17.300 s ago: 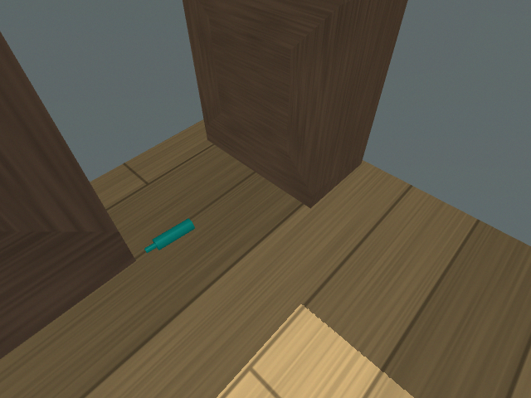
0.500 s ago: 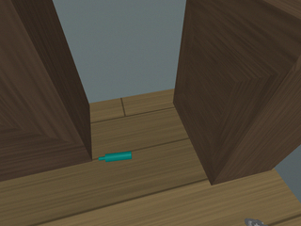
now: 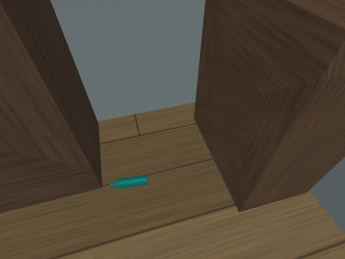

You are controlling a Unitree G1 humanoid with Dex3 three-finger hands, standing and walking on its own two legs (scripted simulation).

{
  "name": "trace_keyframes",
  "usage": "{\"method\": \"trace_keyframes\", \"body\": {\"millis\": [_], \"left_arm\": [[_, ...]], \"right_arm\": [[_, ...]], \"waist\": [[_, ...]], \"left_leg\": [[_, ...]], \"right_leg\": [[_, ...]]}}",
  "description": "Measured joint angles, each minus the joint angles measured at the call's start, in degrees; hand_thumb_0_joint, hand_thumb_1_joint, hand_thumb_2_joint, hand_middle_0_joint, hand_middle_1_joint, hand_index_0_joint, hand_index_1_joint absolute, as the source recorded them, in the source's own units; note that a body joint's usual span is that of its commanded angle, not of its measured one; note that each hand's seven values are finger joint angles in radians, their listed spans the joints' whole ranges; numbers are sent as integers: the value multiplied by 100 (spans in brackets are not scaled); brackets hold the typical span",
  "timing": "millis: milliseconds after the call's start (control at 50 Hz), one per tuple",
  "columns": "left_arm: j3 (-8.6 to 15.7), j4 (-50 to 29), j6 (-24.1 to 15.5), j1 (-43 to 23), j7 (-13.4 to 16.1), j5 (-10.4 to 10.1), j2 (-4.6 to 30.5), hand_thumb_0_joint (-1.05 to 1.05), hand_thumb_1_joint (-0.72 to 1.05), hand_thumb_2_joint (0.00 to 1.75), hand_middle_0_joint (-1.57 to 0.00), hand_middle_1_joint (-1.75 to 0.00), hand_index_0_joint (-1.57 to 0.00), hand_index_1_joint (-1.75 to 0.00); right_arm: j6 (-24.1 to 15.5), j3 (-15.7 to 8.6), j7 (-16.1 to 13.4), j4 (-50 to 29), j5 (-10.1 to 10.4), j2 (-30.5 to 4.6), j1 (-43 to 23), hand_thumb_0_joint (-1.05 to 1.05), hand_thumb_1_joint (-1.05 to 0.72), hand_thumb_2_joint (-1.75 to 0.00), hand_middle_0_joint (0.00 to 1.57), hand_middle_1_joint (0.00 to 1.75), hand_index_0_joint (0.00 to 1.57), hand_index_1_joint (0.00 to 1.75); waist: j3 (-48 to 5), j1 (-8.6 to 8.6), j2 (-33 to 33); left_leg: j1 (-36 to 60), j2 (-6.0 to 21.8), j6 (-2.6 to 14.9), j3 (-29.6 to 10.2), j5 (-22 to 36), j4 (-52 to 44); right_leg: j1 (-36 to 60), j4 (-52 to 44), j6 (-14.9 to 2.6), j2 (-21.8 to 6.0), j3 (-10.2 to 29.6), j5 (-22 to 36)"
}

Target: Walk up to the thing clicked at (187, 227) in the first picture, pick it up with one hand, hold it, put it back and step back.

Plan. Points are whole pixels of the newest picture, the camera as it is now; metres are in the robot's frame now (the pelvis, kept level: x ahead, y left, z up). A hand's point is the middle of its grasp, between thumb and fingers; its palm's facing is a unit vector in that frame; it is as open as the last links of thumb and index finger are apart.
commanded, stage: stand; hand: left
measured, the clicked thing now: (128, 182) +0.72 +0.30 -0.75
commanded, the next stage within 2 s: walk up in 0.40 s
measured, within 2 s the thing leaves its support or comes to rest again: neither
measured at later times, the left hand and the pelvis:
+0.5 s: hand out of the picture +0.07 +0.26 -0.15, palm faces +0.00 -0.94 -0.34, open 7.4 cm; pelvis +0.01 +0.00 +0.00, yaw +0 degrees
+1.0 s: hand (54, 250) +0.20 +0.34 -0.16, palm faces -0.09 -0.93 -0.34, open 7.4 cm; pelvis +0.14 +0.06 -0.01, yaw -2 degrees
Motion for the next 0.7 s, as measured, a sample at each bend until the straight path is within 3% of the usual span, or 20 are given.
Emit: {"method": "trace_keyframes", "body": {"millis": [400, 480, 540, 580, 640, 680, 700], "left_arm": [[-17, -13, 34, 98, -21, 1, 3, 0, 90, 90, -20, -30, -21, -30], [209, -243, -36, 409, -161, 109, -8, 0, 90, 90, -20, -30, -21, -30], [339, -441, -110, 665, -190, 159, 33, 0, 90, 90, -20, -30, -21, -30], [395, -536, -136, 805, -189, 170, 76, 0, 90, 90, -20, -30, -21, -30], [429, -615, -70, 1018, -220, 177, 179, 0, 90, 90, -20, -30, -21, -30], [450, -634, 28, 1137, -240, 168, 306, 0, 90, 90, -20, -30, -21, -30], [461, -641, 86, 1186, -231, 159, 379, 0, 90, 90, -20, -30, -21, -30]], "right_arm": [[-19, 55, -4, -85, 1, -14, -16, 1, -91, -90, 20, 30, 20, 30], [-15, -101, 134, -333, -117, -92, 273, 1, -91, -90, 20, 30, 20, 30], [10, -215, 185, -448, -172, -215, 469, 1, -91, -90, 20, 30, 20, 30], [-10, -284, 209, -515, -187, -322, 516, 1, -91, -90, 20, 30, 20, 30], [-54, -394, 258, -652, -188, -436, 565, 1, -91, -90, 20, 30, 20, 30], [-146, -466, 261, -773, -180, -429, 621, 1, -91, -90, 20, 30, 20, 30], [-212, -500, 240, -833, -195, -390, 646, 1, -91, -90, 20, 30, 20, 30]], "waist": [[-35, 54, 3], [-163, 84, 63], [-191, 164, 39], [-92, 231, 72], [14, 286, 141], [58, 256, 53], [89, 248, -83]], "left_leg": [[-23, 18, -14, 9, -5, 2], [-370, 24, 277, 14, -1366, 1017], [-857, -30, 331, 149, -1500, 2038], [-1076, 23, 348, 151, -1540, 2192], [-1198, 141, 359, 93, -1381, 1835], [-1060, 131, 307, 163, -573, 1370], [-994, 47, 272, 266, -180, 1350]], "right_leg": [[-37, 20, -15, 18, 9, -10], [-91, 334, -161, 67, 11, -697], [32, 188, -285, 1, 20, -427], [149, 115, -219, -18, 26, -292], [281, 200, -64, -16, 21, -484], [214, 651, -27, -99, 50, -828], [59, 1151, -142, -177, 172, -1238]]}}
